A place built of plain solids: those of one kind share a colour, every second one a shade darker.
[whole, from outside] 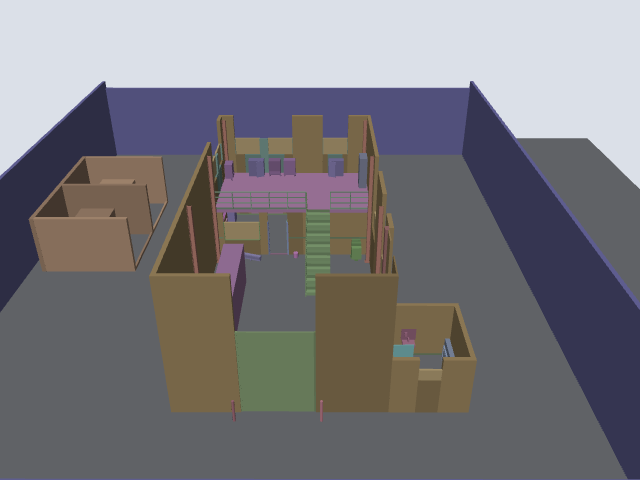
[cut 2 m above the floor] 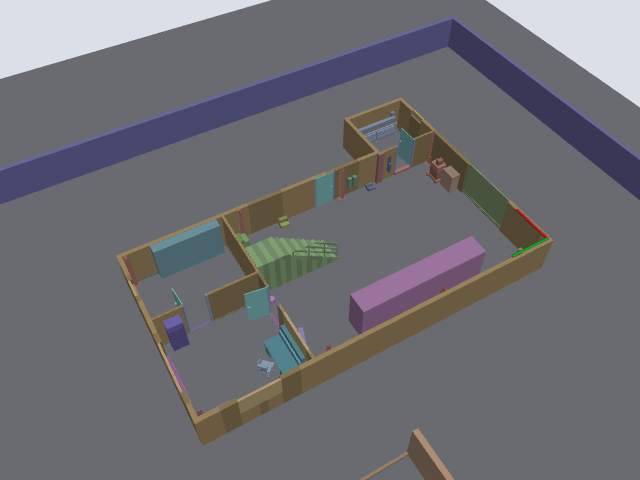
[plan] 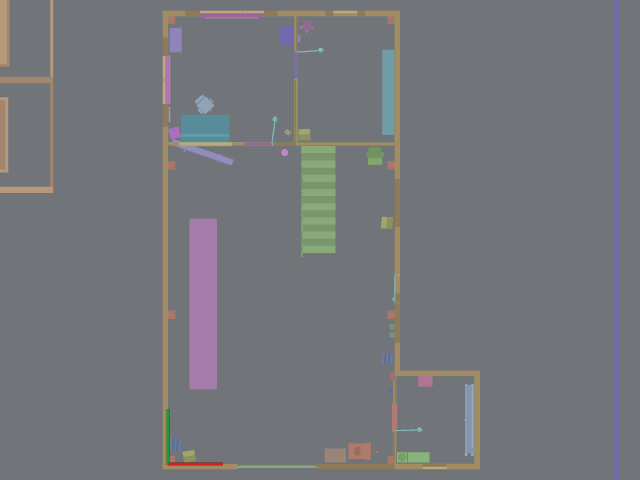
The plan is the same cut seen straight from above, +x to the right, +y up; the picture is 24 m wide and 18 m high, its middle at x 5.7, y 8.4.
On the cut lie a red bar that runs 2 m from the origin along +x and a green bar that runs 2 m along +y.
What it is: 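An older electricity substation's switch hall at the yard's level, the gear in one rank over covered trenches, a store loft over its control and relay rooms, a battery room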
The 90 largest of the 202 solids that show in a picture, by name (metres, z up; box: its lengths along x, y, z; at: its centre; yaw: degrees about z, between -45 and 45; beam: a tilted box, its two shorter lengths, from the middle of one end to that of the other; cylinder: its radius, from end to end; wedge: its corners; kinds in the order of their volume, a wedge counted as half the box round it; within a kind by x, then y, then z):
{
 "yard_bound_1": {"box": [0.2, 34.83, 5.73], "at": [-10.1, 9.58, 2.81]},
 "yard_bound_2": {"box": [27.11, 0.2, 5.25], "at": [3.35, -7.73, 2.58]},
 "yard_bound_3": {"box": [27.11, 0.2, 5.25], "at": [3.35, 26.9, 2.58]},
 "yard_bound_4": {"box": [0.2, 34.83, 5.76], "at": [16.81, 9.58, 2.83]},
 "wall_1": {"box": [0.2, 12.2, 6.55], "at": [-0.1, 5.9, 3.23]},
 "wall_2": {"box": [0.2, 0.66, 6.55], "at": [-0.1, 12.32, 3.23]},
 "wall_3": {"box": [0.2, 0.86, 4.15], "at": [-0.1, 13.07, 2.02]},
 "wall_4": {"box": [0.2, 0.81, 1.05], "at": [-0.1, 14.9, 0.47]},
 "wall_5": {"box": [0.2, 0.71, 4.15], "at": [-0.1, 15.65, 2.02]},
 "wall_6": {"box": [0.2, 1.01, 6.55], "at": [-0.1, 16.5, 3.23]},
 "wall_7": {"box": [0.86, 0.2, 6.55], "at": [0.23, 16.9, 3.23]},
 "wall_8": {"box": [0.56, 0.2, 4.15], "at": [0.93, 16.9, 2.02]},
 "wall_9": {"box": [2.81, 0.2, 6.55], "at": [1.2, -0.1, 3.23]},
 "wall_10": {"box": [0.51, 0.2, 4.15], "at": [3.85, 16.9, 2.02]},
 "wall_11": {"box": [0.71, 0.2, 6.55], "at": [4.45, 16.9, 3.23]},
 "wall_12": {"box": [0.06, 2.4, 2.75], "at": [4.77, 13.2, 1.32]},
 "wall_13": {"box": [0.06, 1.3, 2.75], "at": [4.77, 16.15, 1.32]},
 "wall_14": {"box": [0.06, 2.4, 2.75], "at": [4.83, 13.2, 1.32]},
 "wall_15": {"box": [0.06, 1.3, 2.75], "at": [4.83, 16.15, 1.32]},
 "wall_16": {"box": [1.11, 0.2, 6.55], "at": [5.35, 16.9, 3.23]},
 "wall_17": {"box": [0.31, 0.2, 4.15], "at": [6.05, 16.9, 2.02]},
 "wall_18": {"box": [3.7, 0.06, 2.87], "at": [6.65, 11.97, 1.39]},
 "wall_19": {"box": [3.7, 0.06, 2.75], "at": [6.65, 12.03, 1.32]},
 "wall_20": {"box": [0.91, 0.2, 1.75], "at": [6.65, 16.9, 0.82]},
 "wall_21": {"box": [2.91, 0.2, 6.55], "at": [7.05, -0.1, 3.23]},
 "wall_22": {"box": [0.31, 0.2, 4.15], "at": [7.25, 16.9, 2.02]},
 "wall_23": {"box": [1.31, 0.2, 6.55], "at": [8.05, 16.9, 3.23]},
 "wall_24": {"box": [0.06, 1.21, 6.55], "at": [8.47, 0.6, 3.23]},
 "wall_25": {"box": [0.06, 1.06, 6.55], "at": [8.47, 2.83, 3.23]},
 "wall_26": {"box": [0.2, 1.26, 6.55], "at": [8.6, 3.92, 3.23]},
 "wall_27": {"box": [0.2, 1.86, 2.55], "at": [8.6, 5.47, 1.23]},
 "wall_28": {"box": [0.2, 2.51, 6.55], "at": [8.6, 7.65, 3.23]},
 "wall_29": {"box": [0.2, 1.81, 2.55], "at": [8.6, 9.8, 1.23]},
 "wall_30": {"box": [0.2, 1.31, 6.55], "at": [8.6, 11.35, 3.23]},
 "wall_31": {"box": [0.2, 5.0, 6.55], "at": [8.6, 14.5, 3.23]},
 "wall_32": {"box": [1.06, 0.2, 2.75], "at": [9.03, -0.1, 1.32]},
 "wall_33": {"box": [0.91, 0.2, 1.75], "at": [10.0, -0.1, 0.82]},
 "wall_34": {"box": [3.2, 0.2, 2.75], "at": [10.1, 3.4, 1.32]},
 "wall_35": {"box": [1.26, 0.2, 2.75], "at": [11.07, -0.1, 1.32]},
 "wall_36": {"box": [0.2, 3.7, 2.75], "at": [11.6, 1.65, 1.32]},
 "yard_pen_1": {"box": [0.24, 8.48, 3.23], "at": [-9.25, 14.4, 1.61]},
 "yard_pen_2": {"box": [2.15, 2.82, 0.22], "at": [-7.06, 12.34, 0.16]},
 "yard_pen_3": {"box": [1.93, 2.6, 1.79], "at": [-7.06, 12.34, 1.16]},
 "yard_pen_4": {"box": [2.27, 3.14, 0.22], "at": [-7.06, 16.46, 0.16]},
 "yard_pen_5": {"box": [2.05, 2.92, 1.69], "at": [-7.06, 16.46, 1.12]},
 "yard_pen_6": {"box": [4.83, 0.24, 3.23], "at": [-6.71, 10.28, 1.61]},
 "yard_pen_7": {"box": [4.83, 0.24, 3.23], "at": [-6.71, 14.4, 1.61]},
 "yard_pen_8": {"box": [4.83, 0.24, 3.23], "at": [-6.71, 18.52, 1.61]},
 "switchgear_row_1": {"box": [1.04, 6.4, 2.37], "at": [1.32, 6.0, 1.14]},
 "raised_floor_deck_1": {"box": [8.56, 4.92, 0.2], "at": [4.25, 14.37, 2.8]},
 "stair_1": {"box": [1.28, 0.29, 0.41], "at": [5.64, 8.32, 0.16]},
 "stair_2": {"box": [1.28, 0.29, 0.59], "at": [5.64, 8.59, 0.25]},
 "stair_3": {"box": [1.28, 0.29, 0.78], "at": [5.64, 8.86, 0.34]},
 "stair_4": {"box": [1.28, 0.29, 0.96], "at": [5.64, 9.12, 0.43]},
 "stair_5": {"box": [1.28, 0.29, 1.14], "at": [5.64, 9.39, 0.52]},
 "stair_6": {"box": [1.28, 0.29, 1.32], "at": [5.64, 9.66, 0.61]},
 "stair_7": {"box": [1.28, 0.29, 1.5], "at": [5.64, 9.92, 0.7]},
 "stair_8": {"box": [1.28, 0.29, 1.68], "at": [5.64, 10.19, 0.79]},
 "stair_9": {"box": [1.28, 0.29, 1.86], "at": [5.64, 10.46, 0.88]},
 "stair_10": {"box": [1.28, 0.29, 2.04], "at": [5.64, 10.72, 0.97]},
 "stair_11": {"box": [1.28, 0.29, 2.23], "at": [5.64, 10.99, 1.06]},
 "stair_12": {"box": [1.28, 0.29, 2.41], "at": [5.64, 11.25, 1.15]},
 "stair_13": {"box": [1.28, 0.29, 2.59], "at": [5.64, 11.52, 1.24]},
 "stair_14": {"box": [1.28, 0.29, 2.77], "at": [5.64, 11.79, 1.33]},
 "relay_cubicles_1": {"box": [0.42, 3.18, 0.12], "at": [8.26, 13.94, 0.01]},
 "relay_cubicles_2": {"box": [0.46, 3.2, 2.2], "at": [8.26, 13.94, 1.17]},
 "cupboard_steel_low_1": {"box": [0.45, 0.92, 1.05], "at": [0.29, 15.9, 0.47]},
 "cupboard_steel_low_2": {"box": [0.92, 0.45, 1.05], "at": [1.9, 16.51, 3.38]},
 "cupboard_steel_low_3": {"box": [0.92, 0.45, 1.05], "at": [6.7, 16.51, 3.38]},
 "window_pane_1": {"box": [0.1, 1.5, 1.01], "at": [-0.15, 13.4, 4.59]},
 "window_pane_2": {"box": [0.1, 1.8, 1.21], "at": [-0.15, 14.4, 1.59]},
 "window_pane_3": {"box": [0.1, 1.5, 1.01], "at": [-0.15, 15.25, 4.59]},
 "window_pane_4": {"box": [2.0, 0.12, 1.11], "at": [1.4, 12.0, 1.49]},
 "window_pane_5": {"box": [1.5, 0.1, 1.01], "at": [1.4, 16.95, 4.59]},
 "window_pane_6": {"box": [2.4, 0.1, 1.31], "at": [2.4, 16.95, 1.54]},
 "tool_cabinet_1": {"box": [0.45, 0.7, 0.89], "at": [0.32, 16.01, 3.46]},
 "tool_cabinet_2": {"box": [0.7, 0.45, 0.89], "at": [3.01, 16.48, 3.46]},
 "tool_cabinet_3": {"box": [0.7, 0.46, 0.92], "at": [3.9, 16.48, 3.46]},
 "cupboard_steel_1": {"box": [0.45, 0.92, 1.88], "at": [8.22, 15.06, 3.79]},
 "wall_over_deck_1": {"box": [0.1, 1.56, 1.21], "at": [-0.06, 15.25, 3.48]},
 "wall_over_deck_2": {"box": [1.56, 0.1, 1.21], "at": [1.4, 16.86, 3.48]},
 "wall_over_deck_3": {"box": [1.56, 0.1, 1.21], "at": [3.35, 16.86, 3.48]},
 "wall_over_deck_4": {"box": [1.56, 0.1, 1.21], "at": [6.65, 16.86, 3.48]},
 "roller_shutter_1": {"box": [2.86, 0.06, 4.05], "at": [4.1, -0.12, 1.98]},
 "charger_cubicle_1": {"box": [0.47, 0.7, 1.75], "at": [4.45, 16.07, 0.83]},
 "log_desk_1": {"box": [0.8, 0.48, 1.05], "at": [6.28, 0.32, 0.47]},
 "pier_1": {"box": [0.17, 0.34, 6.55], "at": [8.41, 3.3, 3.23]},
 "test_set_1": {"box": [0.54, 0.48, 0.66], "at": [7.76, 11.46, 0.45], "yaw": 1.3},
 "breaker_truck_1": {"box": [0.6, 0.5, 0.54], "at": [7.15, 0.47, 0.46]},
 "battery_stand_1": {"box": [0.21, 2.55, 0.3], "at": [11.29, 1.69, 1.05]}
}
